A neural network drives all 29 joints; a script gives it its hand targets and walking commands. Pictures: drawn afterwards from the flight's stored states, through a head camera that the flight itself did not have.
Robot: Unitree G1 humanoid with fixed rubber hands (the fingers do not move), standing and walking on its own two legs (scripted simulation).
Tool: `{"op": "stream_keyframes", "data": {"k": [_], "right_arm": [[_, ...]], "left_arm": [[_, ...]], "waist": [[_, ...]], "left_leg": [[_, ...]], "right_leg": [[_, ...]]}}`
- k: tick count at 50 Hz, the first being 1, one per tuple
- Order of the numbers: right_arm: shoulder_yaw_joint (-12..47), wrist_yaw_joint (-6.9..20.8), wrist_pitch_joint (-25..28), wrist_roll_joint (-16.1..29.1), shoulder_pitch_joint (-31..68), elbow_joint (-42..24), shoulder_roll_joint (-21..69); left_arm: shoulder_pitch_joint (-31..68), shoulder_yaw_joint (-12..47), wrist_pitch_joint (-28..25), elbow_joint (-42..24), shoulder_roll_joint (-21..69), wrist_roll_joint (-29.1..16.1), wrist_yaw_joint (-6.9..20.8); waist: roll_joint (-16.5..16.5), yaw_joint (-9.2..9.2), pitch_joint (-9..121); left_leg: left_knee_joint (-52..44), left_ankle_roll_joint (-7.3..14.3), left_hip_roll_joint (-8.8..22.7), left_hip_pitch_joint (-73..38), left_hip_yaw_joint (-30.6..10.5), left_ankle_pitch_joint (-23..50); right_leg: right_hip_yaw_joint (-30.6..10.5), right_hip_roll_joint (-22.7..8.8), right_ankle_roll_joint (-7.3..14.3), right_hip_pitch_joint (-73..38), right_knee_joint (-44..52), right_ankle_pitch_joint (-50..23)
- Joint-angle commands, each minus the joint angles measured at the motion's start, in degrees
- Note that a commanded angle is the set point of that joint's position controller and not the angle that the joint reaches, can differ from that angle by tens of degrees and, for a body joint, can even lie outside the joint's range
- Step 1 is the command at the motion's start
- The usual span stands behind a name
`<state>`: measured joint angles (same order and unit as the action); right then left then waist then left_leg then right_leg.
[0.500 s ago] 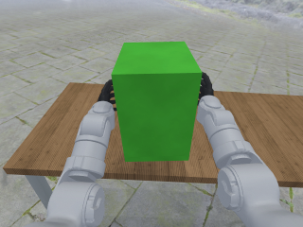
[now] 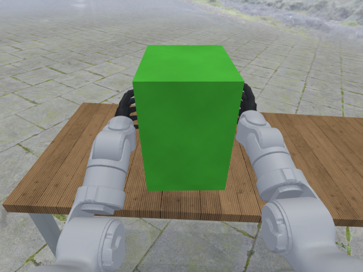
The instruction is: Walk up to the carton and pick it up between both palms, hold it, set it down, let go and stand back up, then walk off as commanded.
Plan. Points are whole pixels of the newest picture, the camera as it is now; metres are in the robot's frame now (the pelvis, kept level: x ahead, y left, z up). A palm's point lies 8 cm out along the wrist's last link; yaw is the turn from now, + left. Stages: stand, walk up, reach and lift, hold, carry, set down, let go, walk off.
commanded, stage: hold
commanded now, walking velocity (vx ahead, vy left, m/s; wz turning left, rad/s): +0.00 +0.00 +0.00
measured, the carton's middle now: (185, 116) +0.42 +0.02 +0.21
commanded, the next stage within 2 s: none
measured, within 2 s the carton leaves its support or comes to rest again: neither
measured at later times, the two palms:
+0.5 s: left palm (120, 118) +0.37 +0.15 +0.23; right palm (247, 111) +0.39 -0.11 +0.25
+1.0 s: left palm (120, 118) +0.37 +0.15 +0.23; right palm (247, 110) +0.39 -0.11 +0.25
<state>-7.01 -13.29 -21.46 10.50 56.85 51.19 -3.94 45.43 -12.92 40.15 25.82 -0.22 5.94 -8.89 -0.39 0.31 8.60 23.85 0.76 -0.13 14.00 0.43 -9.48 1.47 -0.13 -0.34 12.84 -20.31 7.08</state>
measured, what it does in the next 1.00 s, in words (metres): stands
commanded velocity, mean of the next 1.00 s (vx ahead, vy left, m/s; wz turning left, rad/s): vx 0.00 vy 0.00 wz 0.00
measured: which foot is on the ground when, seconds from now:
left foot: down 0.00-1.00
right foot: down 0.00-1.00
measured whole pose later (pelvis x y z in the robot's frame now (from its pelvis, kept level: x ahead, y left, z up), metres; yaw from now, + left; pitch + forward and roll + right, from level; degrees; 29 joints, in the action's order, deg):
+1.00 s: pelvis +0.00 +0.00 +0.00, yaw +0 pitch -1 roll -1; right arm -6.6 -15.1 -29.7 11.7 57.4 45.4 -4.0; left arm 45.5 -12.9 45.8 21.0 -0.7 6.2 -7.9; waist -0.4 0.4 9.3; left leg 23.9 0.8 -0.1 13.7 0.4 -9.5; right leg 1.5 -0.1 -0.4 12.5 -20.3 7.1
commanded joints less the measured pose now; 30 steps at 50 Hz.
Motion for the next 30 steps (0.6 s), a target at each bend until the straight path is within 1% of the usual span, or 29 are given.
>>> {"op": "stream_keyframes", "data": {"k": [1, 2, 3, 4, 5, 7, 8, 9, 10, 11, 12, 13, 14, 15, 16, 17, 18, 19, 20, 21, 22, 23, 24, 25, 26, 27, 28, 29, 30], "right_arm": [[18.26, 6.04, -1.62, 11.02, 48.77, -24.59, 46.54], [18.43, 5.89, -2.03, 11.8, 48.29, -25.73, 45.52], [18.78, 5.78, -2.52, 11.68, 49.05, -26.1, 45.65], [18.84, 5.66, -2.98, 11.84, 48.62, -26.26, 45.47], [19.41, 5.46, -3.14, 12.77, 48.08, -27.06, 45.5], [18.61, 5.42, -3.88, 12.75, 47.61, -26.64, 44.68], [19.32, 5.38, -3.85, 12.59, 48.6, -28.65, 44.8], [19.01, 5.21, -4.46, 12.64, 46.94, -26.92, 44.5], [18.58, 5.09, -4.73, 12.34, 48.04, -27.07, 44.19], [18.24, 5.14, -5.4, 12.22, 45.98, -24.74, 44.54], [18.76, 5.16, -5.32, 12.4, 46.99, -26.03, 44.75], [18.85, 5.04, -5.58, 12.59, 47.09, -26.04, 45.5], [18.84, 4.93, -5.71, 12.87, 47.55, -27.07, 45.38], [19.5, 4.63, -6.1, 12.98, 47.47, -28.04, 46.37], [19.74, 4.79, -5.96, 13.26, 48.5, -28.91, 45.55], [20.05, 4.67, -5.74, 14.1, 50.78, -31.34, 45.55], [20.47, 4.6, -6.1, 14.03, 49.85, -30.9, 46.41], [20.19, 4.4, -6.77, 13.48, 48.97, -30.14, 45.7], [20.06, 4.5, -6.77, 13.89, 48.07, -30.02, 45.89], [18.91, 4.3, -7.62, 13.57, 45.91, -26.68, 45.18], [18.47, 4.27, -7.9, 13.33, 45.05, -25.57, 44.4], [18.5, 4.43, -7.66, 13.17, 46.24, -26.42, 45.03], [17.62, 4.59, -7.57, 12.93, 48.45, -26.53, 44.27], [18.32, 4.61, -7.46, 13.05, 49.65, -27.68, 45.5], [19.14, 4.68, -7.25, 13.29, 50.03, -28.92, 45.56], [19.06, 4.8, -7.45, 13.6, 48.89, -28.52, 45.15], [18.58, 4.69, -7.66, 13.63, 48.52, -27.13, 45.33], [18.21, 4.8, -8.12, 13.53, 48.25, -25.82, 45.32], [17.5, 4.83, -8.1, 13.25, 48.55, -25.3, 44.87]], "left_arm": [[66.2, 29.18, -6.32, -21.9, 41.66, -11.03, 8.56], [64.29, 29.91, -5.99, -21.6, 42.44, -11.37, 8.47], [64.02, 29.16, -5.68, -21.05, 41.28, -10.88, 8.5], [63.35, 28.44, -5.12, -20.73, 40.85, -9.95, 8.57], [63.57, 29.49, -5.03, -23.31, 41.41, -10.77, 8.58], [65.22, 29.59, -4.8, -23.78, 41.57, -11.22, 8.65], [63.26, 29.17, -4.16, -22.36, 41.88, -10.75, 8.83], [62.51, 28.08, -3.88, -22.39, 41.28, -10.02, 9.12], [62.25, 27.29, -3.34, -20.86, 40.92, -9.72, 9.28], [62.06, 26.85, -2.93, -21.35, 40.41, -8.87, 9.46], [63.28, 28.01, -2.98, -21.77, 40.9, -9.79, 9.63], [64.83, 28.08, -3.09, -24.05, 40.3, -10.0, 9.64], [64.31, 28.05, -3.08, -23.46, 40.66, -9.97, 9.61], [64.48, 28.31, -2.91, -24.58, 40.45, -10.31, 9.65], [64.93, 28.61, -2.8, -24.64, 40.1, -10.09, 9.64], [64.26, 29.15, -2.48, -24.16, 41.05, -10.34, 9.58], [64.17, 29.15, -2.42, -24.94, 41.2, -10.45, 9.28], [62.26, 27.58, -1.85, -22.72, 40.1, -9.66, 9.6], [63.82, 28.69, -2.1, -24.69, 40.86, -10.27, 9.75], [63.19, 26.98, -1.63, -23.69, 39.94, -9.19, 10.13], [62.52, 27.03, -1.21, -22.69, 40.2, -8.89, 10.46], [63.21, 27.12, -1.23, -23.72, 40.13, -8.77, 10.47], [64.51, 26.65, -1.15, -21.81, 40.05, -8.88, 10.6], [64.75, 26.43, -1.31, -22.35, 39.94, -8.78, 10.65], [64.92, 27.91, -1.72, -23.47, 40.74, -9.69, 10.32], [63.17, 27.73, -1.28, -23.21, 40.83, -9.39, 10.06], [65.84, 27.64, -1.54, -23.87, 40.26, -9.6, 10.26], [66.07, 26.65, -1.42, -23.48, 39.82, -8.92, 10.16], [65.49, 25.89, -1.3, -22.09, 39.77, -8.76, 10.37]], "waist": [[4.36, 7.73, 31.79], [4.73, 8.16, 32.25], [3.44, 7.92, 31.94], [3.93, 7.48, 31.49], [4.71, 7.89, 33.3], [5.04, 8.53, 33.53], [4.24, 7.78, 33.02], [4.49, 8.0, 30.47], [3.8, 7.96, 28.85], [4.19, 8.23, 28.66], [4.55, 8.08, 29.09], [4.58, 7.98, 29.64], [4.04, 7.94, 30.49], [3.95, 7.88, 31.42], [4.57, 7.65, 31.58], [5.08, 7.37, 33.9], [4.41, 7.13, 32.79], [3.33, 7.44, 30.28], [4.35, 7.72, 32.41], [4.67, 8.06, 29.28], [5.2, 8.27, 27.77], [4.89, 7.88, 28.49], [5.16, 8.14, 27.25], [4.04, 7.5, 28.74], [4.76, 7.76, 30.98], [4.91, 7.67, 30.51], [5.97, 7.81, 30.73], [5.13, 7.36, 28.53], [4.87, 7.67, 28.18]], "left_leg": [[-3.67, -4.22, -0.88, -10.96, -2.94, 4.94], [-2.96, -4.56, -1.08, -11.63, -2.95, 7.39], [-2.95, -4.28, -1.04, -11.43, -3.35, 7.39], [-3.21, -4.28, -1.1, -11.27, -3.22, 6.43], [-2.59, -4.55, -1.1, -12.15, -3.36, 9.1], [-2.79, -4.77, -0.94, -12.51, -3.56, 7.31], [-3.22, -4.55, -0.82, -12.39, -3.45, 6.89], [-3.43, -4.51, -1.14, -11.63, -3.28, 6.62], [-3.93, -4.35, -1.03, -10.44, -3.45, 4.97], [-4.03, -4.5, -0.62, -10.74, -3.34, 6.04], [-4.05, -4.39, -1.15, -9.87, -3.12, 4.57], [-3.94, -4.41, -1.14, -10.29, -3.06, 5.64], [-3.7, -4.11, -1.35, -10.27, -3.04, 5.52], [-3.49, -4.04, -1.36, -10.53, -3.03, 6.37], [-3.49, -4.17, -1.36, -10.31, -3.05, 5.44], [-2.97, -4.01, -1.55, -10.97, -3.22, 6.44], [-2.94, -4.05, -1.28, -11.03, -3.27, 7.5], [-3.56, -3.88, -1.23, -10.35, -3.33, 6.47], [-3.18, -4.16, -1.09, -11.02, -3.36, 7.1], [-3.71, -4.21, -1.48, -10.75, -3.26, 6.48], [-4.33, -4.43, -1.35, -10.0, -3.06, 4.83], [-4.21, -4.42, -1.08, -9.1, -3.07, 4.65], [-4.81, -4.16, -1.38, -8.12, -3.01, 1.53], [-4.66, -3.68, -1.34, -8.19, -3.0, 1.99], [-4.1, -4.04, -1.3, -9.3, -3.27, 3.6], [-4.12, -4.29, -0.8, -10.14, -3.43, 5.19], [-3.95, -4.33, -1.14, -9.81, -3.42, 4.5], [-4.41, -4.23, -1.14, -8.87, -3.34, 3.2], [-4.72, -4.16, -1.13, -8.56, -3.47, 1.92]], "right_leg": [[-0.29, 4.7, -0.81, -13.83, 1.79, -4.96], [-0.17, 4.91, -0.96, -13.81, 1.64, -6.79], [-0.27, 4.91, -1.15, -14.27, 1.83, -6.93], [-0.39, 4.83, -1.25, -14.26, 1.96, -6.47], [-0.51, 4.99, -1.06, -15.25, 1.51, -8.49], [-0.33, 4.97, -1.17, -14.08, 1.76, -6.47], [-0.21, 5.3, -0.94, -14.25, 1.82, -6.38], [-0.29, 4.99, -1.09, -14.37, 2.19, -6.4], [-0.37, 4.87, -1.06, -14.9, 2.39, -5.42], [-0.17, 4.98, -0.81, -15.48, 1.87, -6.24], [-0.51, 4.84, -0.92, -15.3, 2.04, -5.46], [-0.45, 4.84, -1.08, -15.84, 1.67, -6.52], [-0.68, 4.77, -1.32, -15.94, 1.92, -6.39], [-0.67, 4.74, -1.34, -16.34, 1.77, -7.42], [-0.78, 4.69, -1.28, -15.85, 1.68, -6.76], [-0.6, 4.84, -1.33, -15.77, 1.71, -6.91], [-0.81, 5.07, -1.31, -15.44, 1.38, -7.78], [-0.81, 4.95, -1.27, -15.93, 2.11, -7.14], [-0.99, 5.0, -1.22, -15.87, 1.68, -7.65], [-0.48, 5.02, -1.04, -15.99, 2.06, -6.8], [-0.69, 5.01, -0.99, -15.86, 2.17, -5.66], [-0.86, 4.93, -0.81, -16.59, 1.85, -5.71], [-0.76, 4.61, -0.95, -15.65, 2.4, -3.06], [-0.74, 4.8, -1.06, -16.22, 2.22, -3.4], [-0.69, 4.87, -1.09, -15.82, 1.95, -4.35], [-0.57, 5.21, -0.85, -15.61, 1.69, -5.37], [-0.7, 4.81, -0.65, -15.71, 1.72, -5.01], [-0.75, 4.85, -0.79, -15.91, 2.03, -4.08], [-0.61, 4.7, -0.86, -15.3, 2.21, -2.58]]}}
